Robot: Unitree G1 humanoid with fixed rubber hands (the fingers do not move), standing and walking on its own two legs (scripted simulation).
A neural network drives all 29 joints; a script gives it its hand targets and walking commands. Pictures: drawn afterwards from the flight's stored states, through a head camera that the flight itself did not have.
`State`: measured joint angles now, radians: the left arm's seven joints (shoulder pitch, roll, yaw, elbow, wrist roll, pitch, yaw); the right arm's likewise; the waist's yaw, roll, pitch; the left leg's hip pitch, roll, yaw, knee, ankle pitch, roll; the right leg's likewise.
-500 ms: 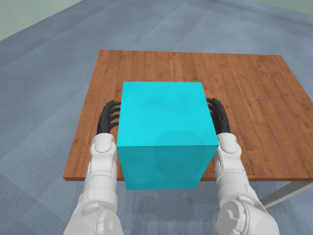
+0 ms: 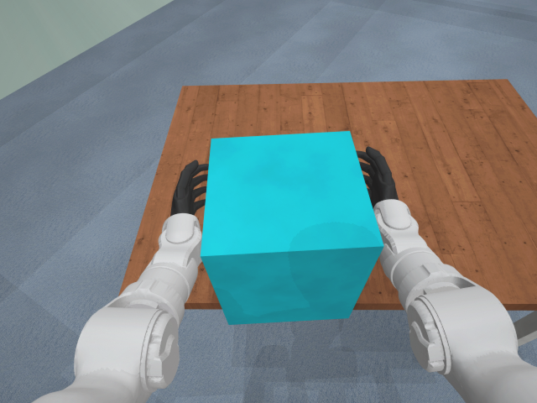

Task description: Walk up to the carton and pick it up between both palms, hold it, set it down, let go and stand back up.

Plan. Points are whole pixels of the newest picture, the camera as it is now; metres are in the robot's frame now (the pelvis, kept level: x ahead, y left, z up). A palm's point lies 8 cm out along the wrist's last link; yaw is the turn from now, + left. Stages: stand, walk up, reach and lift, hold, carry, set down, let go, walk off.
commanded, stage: set down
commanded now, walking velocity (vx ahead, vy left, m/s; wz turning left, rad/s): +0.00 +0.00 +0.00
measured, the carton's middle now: (284, 235) +0.40 +0.01 +0.01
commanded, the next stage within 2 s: none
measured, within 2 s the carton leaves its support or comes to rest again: neither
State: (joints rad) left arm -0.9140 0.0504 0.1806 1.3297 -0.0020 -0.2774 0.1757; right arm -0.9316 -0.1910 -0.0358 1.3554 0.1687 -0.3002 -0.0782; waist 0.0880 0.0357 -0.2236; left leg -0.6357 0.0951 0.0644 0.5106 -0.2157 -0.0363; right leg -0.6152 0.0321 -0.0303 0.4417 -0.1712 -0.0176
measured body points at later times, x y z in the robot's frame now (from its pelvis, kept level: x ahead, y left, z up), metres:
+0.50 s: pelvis -0.03 -0.02 +0.00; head +0.01 -0.01 +0.45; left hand +0.44 +0.17 +0.15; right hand +0.46 -0.17 +0.15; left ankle -0.01 +0.14 -0.73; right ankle +0.00 -0.11 -0.73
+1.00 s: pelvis -0.01 -0.01 +0.02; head +0.00 +0.00 +0.47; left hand +0.42 +0.21 +0.18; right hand +0.46 -0.16 +0.19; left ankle -0.01 +0.14 -0.73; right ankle +0.00 -0.11 -0.73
